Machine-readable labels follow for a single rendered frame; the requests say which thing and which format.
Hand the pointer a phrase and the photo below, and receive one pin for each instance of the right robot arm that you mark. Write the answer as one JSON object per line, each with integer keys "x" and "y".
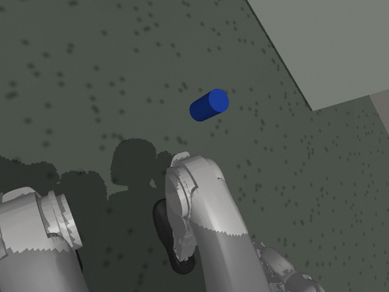
{"x": 301, "y": 282}

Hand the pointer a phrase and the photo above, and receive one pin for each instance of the right robot foot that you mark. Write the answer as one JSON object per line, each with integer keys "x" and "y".
{"x": 165, "y": 234}

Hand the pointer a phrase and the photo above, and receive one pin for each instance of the right robot hand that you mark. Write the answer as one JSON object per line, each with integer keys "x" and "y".
{"x": 275, "y": 263}

